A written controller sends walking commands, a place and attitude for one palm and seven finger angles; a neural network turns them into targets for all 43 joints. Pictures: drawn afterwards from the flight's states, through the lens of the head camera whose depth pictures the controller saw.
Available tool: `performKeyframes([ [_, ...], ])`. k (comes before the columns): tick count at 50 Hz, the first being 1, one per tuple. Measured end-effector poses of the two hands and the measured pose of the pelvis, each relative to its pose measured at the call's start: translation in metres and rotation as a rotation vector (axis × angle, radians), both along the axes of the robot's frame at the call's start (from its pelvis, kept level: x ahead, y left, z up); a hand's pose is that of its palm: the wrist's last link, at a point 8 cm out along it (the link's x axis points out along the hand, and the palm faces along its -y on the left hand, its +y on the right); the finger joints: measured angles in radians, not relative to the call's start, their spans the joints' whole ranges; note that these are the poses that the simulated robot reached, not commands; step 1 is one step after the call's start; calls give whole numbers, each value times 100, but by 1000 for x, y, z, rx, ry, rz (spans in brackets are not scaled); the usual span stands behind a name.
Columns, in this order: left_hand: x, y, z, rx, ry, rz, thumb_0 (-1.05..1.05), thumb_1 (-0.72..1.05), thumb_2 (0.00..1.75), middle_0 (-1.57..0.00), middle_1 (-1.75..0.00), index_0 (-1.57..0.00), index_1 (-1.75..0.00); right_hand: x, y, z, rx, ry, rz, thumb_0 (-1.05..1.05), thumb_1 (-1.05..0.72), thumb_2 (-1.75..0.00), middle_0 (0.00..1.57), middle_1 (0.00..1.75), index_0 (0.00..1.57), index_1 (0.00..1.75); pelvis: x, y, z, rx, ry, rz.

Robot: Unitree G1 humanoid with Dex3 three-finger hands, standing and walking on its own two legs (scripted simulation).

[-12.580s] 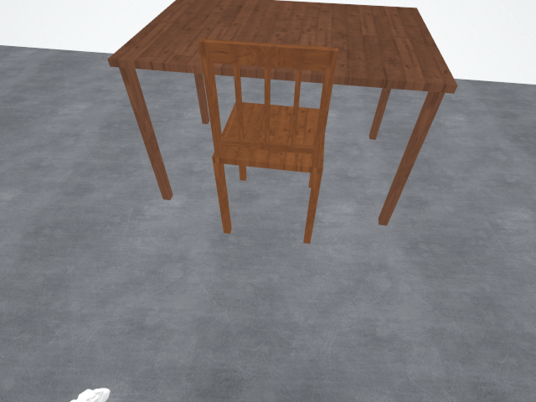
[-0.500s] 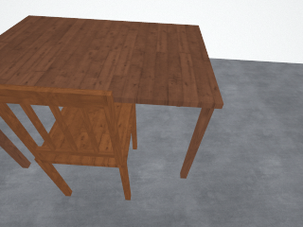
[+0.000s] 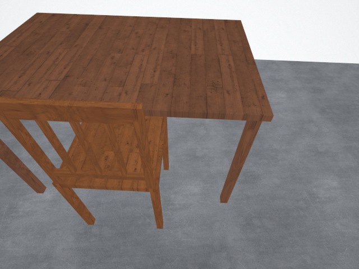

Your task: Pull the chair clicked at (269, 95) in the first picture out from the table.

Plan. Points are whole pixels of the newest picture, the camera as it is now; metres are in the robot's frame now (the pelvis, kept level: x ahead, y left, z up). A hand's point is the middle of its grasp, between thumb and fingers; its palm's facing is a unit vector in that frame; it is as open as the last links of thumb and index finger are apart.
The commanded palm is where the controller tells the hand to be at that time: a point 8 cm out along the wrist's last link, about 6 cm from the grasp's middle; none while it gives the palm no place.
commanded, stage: look again from close up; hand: left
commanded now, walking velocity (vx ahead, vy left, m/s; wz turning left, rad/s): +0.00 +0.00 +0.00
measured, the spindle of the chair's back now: (88, 149) +0.46 +0.32 -0.08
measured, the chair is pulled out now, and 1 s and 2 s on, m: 0.00 0.00 0.00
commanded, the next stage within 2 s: raise the hand toward the chair's back in 0.20 s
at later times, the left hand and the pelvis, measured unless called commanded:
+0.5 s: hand (107, 237) +0.19 +0.17 -0.03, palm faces +0.20 -0.98 -0.08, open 7.8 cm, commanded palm +0.09 +0.23 -0.07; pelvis -0.02 -0.02 -0.01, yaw +4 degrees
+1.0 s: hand (118, 250) +0.17 +0.15 -0.06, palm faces -0.10 -0.99 -0.07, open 11.7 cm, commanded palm +0.13 +0.22 -0.06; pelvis -0.03 -0.06 -0.12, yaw +3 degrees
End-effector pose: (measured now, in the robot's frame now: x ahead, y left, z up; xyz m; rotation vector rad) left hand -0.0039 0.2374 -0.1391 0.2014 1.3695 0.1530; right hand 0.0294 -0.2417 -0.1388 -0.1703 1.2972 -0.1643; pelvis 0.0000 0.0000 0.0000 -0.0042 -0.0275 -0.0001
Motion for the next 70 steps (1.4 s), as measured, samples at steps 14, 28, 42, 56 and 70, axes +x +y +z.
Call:
performKeyframes([
  [14, -19, -15, 0, -12, 44, 13, 0, 91, 90, -20, -30, -20, -30, -19, 0, -4, 25, 52, -22, 0, -90, -90, 20, 30, 20, 30, -2, -6, 2, 2, -7, -1],
  [28, 190, -21, 139, -124, -1305, -48, 1, 79, 85, -18, -28, -19, -28, 92, -28, 44, -67, -629, 171, 1, -90, -90, 20, 30, 20, 30, -27, -27, -29, -4, 91, 39],
  [42, 93, -16, 62, -113, -1333, -55, 1, 47, 72, -16, -23, -16, -23, 184, -28, 5, -100, -831, 387, 1, -90, -90, 20, 30, 20, 30, -32, -54, -117, -61, 229, 68],
  [56, 176, -23, 83, -244, -1201, -172, 1, 15, 58, -12, -18, -13, -18, 120, -11, -47, 28, -594, 142, 1, -90, -90, 20, 30, 20, 30, -21, -53, -104, -55, 277, 37],
  [70, 176, -19, 76, -233, -1277, -208, 0, -18, 44, -9, -13, -9, -13, 139, -40, -32, -115, -629, 179, 2, -90, -90, 20, 30, 20, 30, -15, -40, -110, -66, 296, 41],
])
